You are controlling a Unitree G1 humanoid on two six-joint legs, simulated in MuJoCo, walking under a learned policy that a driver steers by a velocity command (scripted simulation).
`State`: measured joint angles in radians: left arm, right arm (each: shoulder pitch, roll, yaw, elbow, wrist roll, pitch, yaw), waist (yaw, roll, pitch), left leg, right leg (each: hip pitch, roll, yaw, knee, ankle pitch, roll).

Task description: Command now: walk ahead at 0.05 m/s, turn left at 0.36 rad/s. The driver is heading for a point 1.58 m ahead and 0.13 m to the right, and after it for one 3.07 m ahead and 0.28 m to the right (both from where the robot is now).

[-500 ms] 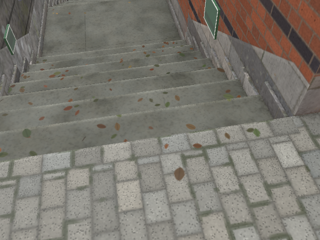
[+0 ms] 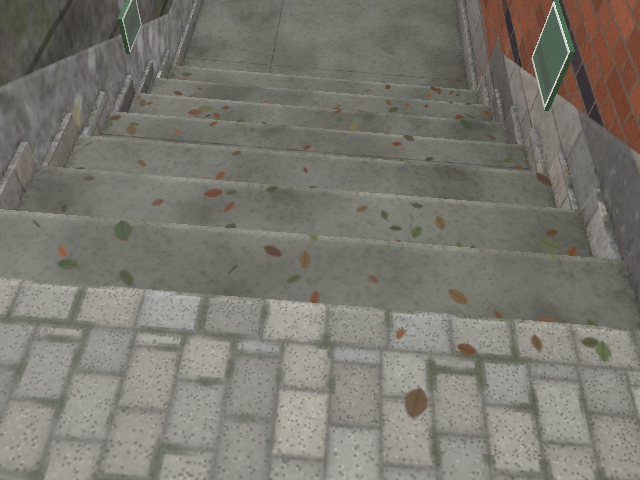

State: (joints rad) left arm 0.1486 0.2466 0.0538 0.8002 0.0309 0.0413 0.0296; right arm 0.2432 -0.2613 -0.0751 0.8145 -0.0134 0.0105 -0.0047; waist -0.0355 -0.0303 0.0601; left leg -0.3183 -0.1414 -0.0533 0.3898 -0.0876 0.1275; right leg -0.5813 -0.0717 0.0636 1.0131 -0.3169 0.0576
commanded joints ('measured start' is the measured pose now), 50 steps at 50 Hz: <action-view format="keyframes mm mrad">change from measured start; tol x8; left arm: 1 41 82 20 -45 -5 1 5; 12 162 64 -2 -10 -20 -33 21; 14 46 157 0 -50 1 -46 14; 16 1 76 -23 -45 -10 -61 2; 23 115 95 -18 19 -26 -60 -3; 50 141 62 -41 233 -20 -47 3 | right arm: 1 41 -131 -27 -53 -5 -4 -6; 14 40 -41 21 -39 18 2 -14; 50 21 -43 59 309 8 -4 -33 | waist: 1 1 125 -130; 11 48 116 -98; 14 -22 -151 -46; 28 30 30 -43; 50 32 28 -5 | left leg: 1 147 291 -297 -146 -31 92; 11 83 274 -321 -40 89 58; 14 -58 40 -83 113 -285 -74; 15 66 82 -60 193 -332 -83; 22 202 172 -99 0 83 -120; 50 154 196 -121 -78 8 -96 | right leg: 1 6 9 -7 -47 3 -2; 8 203 72 -43 -286 -110 -54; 11 381 93 -67 -601 23 -86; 13 523 -138 185 -802 117 -141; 14 398 -268 310 -812 336 -228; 15 321 -267 263 -779 407 -272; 20 429 -87 89 -686 452 -155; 25 447 -36 65 -701 277 -124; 50 428 -9 51 -720 153 -119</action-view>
